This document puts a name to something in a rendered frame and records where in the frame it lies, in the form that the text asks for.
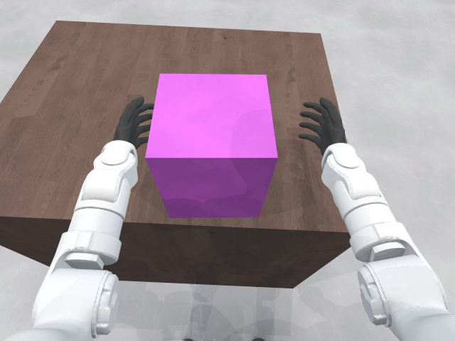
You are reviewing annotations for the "right robot forearm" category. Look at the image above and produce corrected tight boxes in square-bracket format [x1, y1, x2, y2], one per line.
[321, 143, 447, 309]

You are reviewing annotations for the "right robot upper arm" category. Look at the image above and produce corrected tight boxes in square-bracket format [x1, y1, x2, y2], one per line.
[358, 254, 455, 341]

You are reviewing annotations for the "left robot hand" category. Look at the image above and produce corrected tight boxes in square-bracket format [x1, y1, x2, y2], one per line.
[113, 97, 154, 150]

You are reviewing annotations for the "carton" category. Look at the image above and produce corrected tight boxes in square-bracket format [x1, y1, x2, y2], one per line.
[145, 74, 278, 218]

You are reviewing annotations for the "pedestal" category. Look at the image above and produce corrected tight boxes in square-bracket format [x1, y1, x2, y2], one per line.
[0, 21, 351, 288]

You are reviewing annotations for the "left robot forearm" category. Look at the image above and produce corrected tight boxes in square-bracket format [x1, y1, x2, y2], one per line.
[32, 140, 138, 327]

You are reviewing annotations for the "right robot hand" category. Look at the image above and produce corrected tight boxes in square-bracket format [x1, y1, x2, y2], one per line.
[299, 97, 346, 156]

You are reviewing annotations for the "left robot upper arm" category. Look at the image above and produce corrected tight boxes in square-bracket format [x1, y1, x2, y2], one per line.
[3, 268, 119, 341]

